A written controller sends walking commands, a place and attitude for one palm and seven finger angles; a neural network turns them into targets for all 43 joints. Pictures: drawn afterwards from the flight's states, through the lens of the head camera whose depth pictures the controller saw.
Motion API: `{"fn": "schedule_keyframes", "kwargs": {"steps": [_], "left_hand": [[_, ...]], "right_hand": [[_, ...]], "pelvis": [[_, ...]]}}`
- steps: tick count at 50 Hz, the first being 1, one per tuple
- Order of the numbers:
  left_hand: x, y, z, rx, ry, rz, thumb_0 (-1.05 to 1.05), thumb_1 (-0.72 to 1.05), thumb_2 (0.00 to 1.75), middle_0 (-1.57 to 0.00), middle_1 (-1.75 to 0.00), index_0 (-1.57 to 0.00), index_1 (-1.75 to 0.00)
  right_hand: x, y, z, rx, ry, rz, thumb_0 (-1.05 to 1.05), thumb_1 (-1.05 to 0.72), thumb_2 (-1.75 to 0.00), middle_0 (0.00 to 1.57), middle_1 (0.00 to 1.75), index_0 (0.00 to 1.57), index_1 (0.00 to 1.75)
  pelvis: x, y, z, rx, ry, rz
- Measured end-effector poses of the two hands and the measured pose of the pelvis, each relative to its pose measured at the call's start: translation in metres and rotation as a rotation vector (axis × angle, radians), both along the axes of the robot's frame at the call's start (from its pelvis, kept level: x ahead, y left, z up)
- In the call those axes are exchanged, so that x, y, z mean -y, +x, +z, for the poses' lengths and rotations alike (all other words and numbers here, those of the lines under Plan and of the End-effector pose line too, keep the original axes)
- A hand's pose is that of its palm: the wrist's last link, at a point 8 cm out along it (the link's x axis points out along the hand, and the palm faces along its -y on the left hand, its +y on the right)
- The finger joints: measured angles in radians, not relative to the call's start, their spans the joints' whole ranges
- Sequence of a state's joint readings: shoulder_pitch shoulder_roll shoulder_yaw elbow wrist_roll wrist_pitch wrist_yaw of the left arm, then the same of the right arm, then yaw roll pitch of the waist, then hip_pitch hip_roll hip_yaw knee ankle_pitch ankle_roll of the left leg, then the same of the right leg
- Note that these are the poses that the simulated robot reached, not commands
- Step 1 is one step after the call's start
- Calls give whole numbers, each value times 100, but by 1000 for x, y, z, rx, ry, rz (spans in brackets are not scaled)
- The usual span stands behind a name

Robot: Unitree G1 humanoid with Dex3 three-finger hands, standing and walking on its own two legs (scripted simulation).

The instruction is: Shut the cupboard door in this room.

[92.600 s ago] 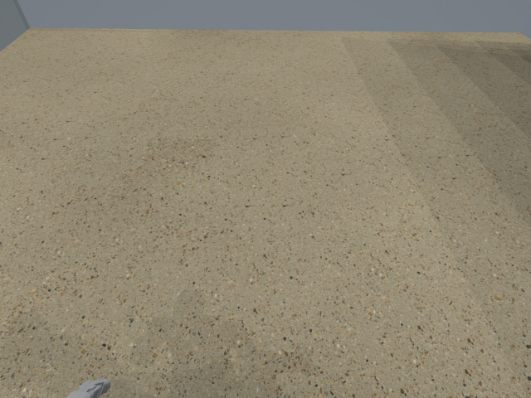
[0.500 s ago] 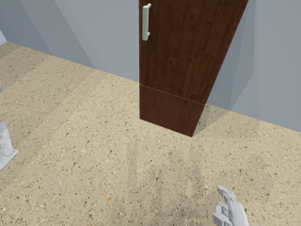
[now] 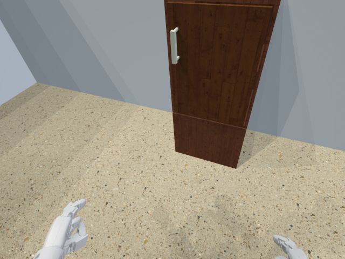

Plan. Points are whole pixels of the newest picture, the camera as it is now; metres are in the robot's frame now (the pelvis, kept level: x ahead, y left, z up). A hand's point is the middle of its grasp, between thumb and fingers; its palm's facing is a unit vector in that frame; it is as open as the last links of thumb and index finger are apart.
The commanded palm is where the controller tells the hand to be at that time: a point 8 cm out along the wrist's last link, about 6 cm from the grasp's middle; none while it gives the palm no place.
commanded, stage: let the arm hang, fingers relaxed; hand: left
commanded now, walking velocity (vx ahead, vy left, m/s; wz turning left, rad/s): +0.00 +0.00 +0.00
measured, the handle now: (175, 46) +0.98 +0.03 +0.08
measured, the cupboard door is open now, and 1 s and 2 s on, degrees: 0 0 0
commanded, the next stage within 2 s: look to check the result in 0.94 s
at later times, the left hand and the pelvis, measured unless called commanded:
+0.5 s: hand out of the picture -0.09 +0.19 -0.16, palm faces +0.00 -0.97 -0.23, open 7.3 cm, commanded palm none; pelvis -0.02 +0.01 +0.01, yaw -1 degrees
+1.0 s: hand out of the picture -0.05 +0.16 -0.17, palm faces +0.00 -0.99 -0.15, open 7.3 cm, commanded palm none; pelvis -0.03 +0.01 +0.01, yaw -1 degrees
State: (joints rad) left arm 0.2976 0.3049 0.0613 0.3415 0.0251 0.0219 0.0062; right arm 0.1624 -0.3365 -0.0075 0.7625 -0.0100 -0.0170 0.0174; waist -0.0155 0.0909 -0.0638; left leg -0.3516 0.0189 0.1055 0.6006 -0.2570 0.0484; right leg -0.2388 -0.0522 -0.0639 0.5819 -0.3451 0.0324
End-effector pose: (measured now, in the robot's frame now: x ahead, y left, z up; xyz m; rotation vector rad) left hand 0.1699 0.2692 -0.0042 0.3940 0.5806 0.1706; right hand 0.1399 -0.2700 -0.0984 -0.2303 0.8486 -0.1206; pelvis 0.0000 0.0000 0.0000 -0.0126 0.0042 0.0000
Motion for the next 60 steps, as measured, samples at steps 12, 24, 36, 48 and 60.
{"fn": "schedule_keyframes", "kwargs": {"steps": [12, 24, 36, 48, 60], "left_hand": [[43, -187, -134, -729, -246, 184, -1, 99, 90, -20, -30, -21, -30], [32, -263, -119, -929, -200, 271, 0, 92, 90, -20, -30, -20, -30], [52, -226, -132, -828, -260, 209, 0, 91, 90, -19, -30, -20, -30], [60, -218, -133, -819, -282, 196, 0, 91, 90, -20, -30, -20, -30], [45, -226, -126, -868, -229, 224, 0, 91, 90, -20, -30, -20, -30]], "right_hand": [[-17, -149, -18, -482, -2, -90, 1, -91, -89, 20, 30, 20, 30], [-57, -204, -39, -606, 109, -168, 1, -91, -89, 20, 30, 20, 30], [-75, -203, -40, -569, 140, -192, 0, -91, -89, 20, 30, 20, 30], [-67, -202, -36, -569, 115, -206, 0, -91, -89, 20, 30, 20, 30], [-54, -191, -35, -574, 101, -201, 0, -91, -89, 20, 30, 20, 30]], "pelvis": [[8, -16, 9, 35, 0, 12], [-5, -24, 12, 53, 0, -8], [-9, -28, 12, 49, 5, -17], [-8, -26, 13, 41, 5, -16], [-3, -20, 14, 39, 7, -20]]}}
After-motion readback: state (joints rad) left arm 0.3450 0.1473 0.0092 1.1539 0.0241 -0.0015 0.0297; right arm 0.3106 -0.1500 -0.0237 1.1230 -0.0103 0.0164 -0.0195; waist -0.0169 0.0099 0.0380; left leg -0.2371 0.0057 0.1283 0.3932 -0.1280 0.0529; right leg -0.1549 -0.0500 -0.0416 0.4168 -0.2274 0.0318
